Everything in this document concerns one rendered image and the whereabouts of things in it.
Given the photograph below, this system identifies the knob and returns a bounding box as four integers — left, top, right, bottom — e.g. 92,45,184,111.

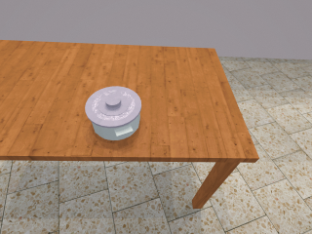
105,94,121,108

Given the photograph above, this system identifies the table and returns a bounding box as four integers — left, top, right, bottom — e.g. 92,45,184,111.
0,40,259,209

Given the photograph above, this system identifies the pot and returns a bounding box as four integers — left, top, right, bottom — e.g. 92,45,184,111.
92,113,140,140

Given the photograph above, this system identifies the lid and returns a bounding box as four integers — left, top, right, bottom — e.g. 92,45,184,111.
85,86,141,129

